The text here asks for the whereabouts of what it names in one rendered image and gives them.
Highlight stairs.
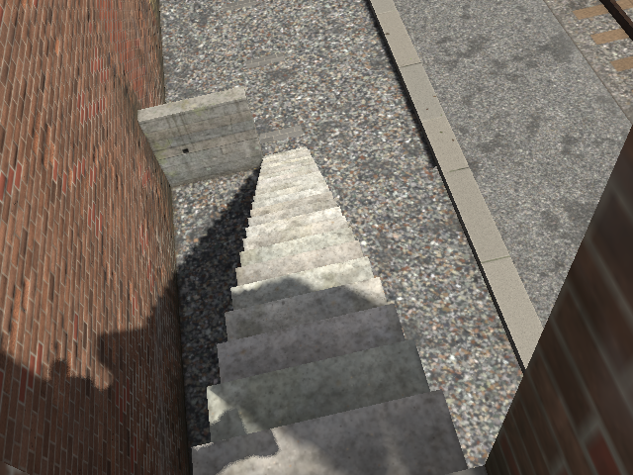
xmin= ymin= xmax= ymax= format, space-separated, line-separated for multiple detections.
xmin=191 ymin=146 xmax=468 ymax=475

